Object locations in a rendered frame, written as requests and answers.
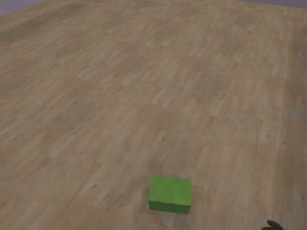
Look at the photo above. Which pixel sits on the robot right hand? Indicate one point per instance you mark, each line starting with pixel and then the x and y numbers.
pixel 274 226

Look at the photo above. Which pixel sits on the carton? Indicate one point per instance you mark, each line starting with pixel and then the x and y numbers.
pixel 172 195

